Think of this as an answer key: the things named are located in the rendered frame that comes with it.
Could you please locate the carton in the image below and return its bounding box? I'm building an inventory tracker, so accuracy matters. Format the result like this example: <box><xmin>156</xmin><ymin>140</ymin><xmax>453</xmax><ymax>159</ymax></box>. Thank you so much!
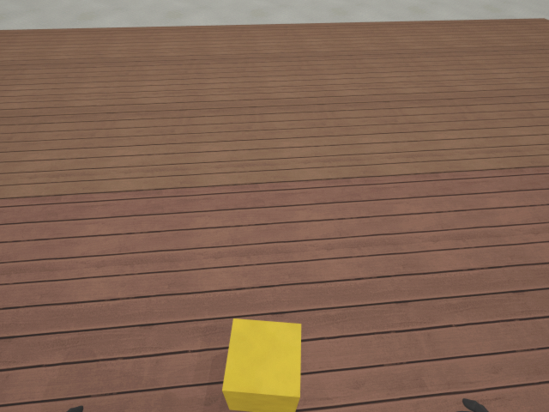
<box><xmin>222</xmin><ymin>318</ymin><xmax>301</xmax><ymax>412</ymax></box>

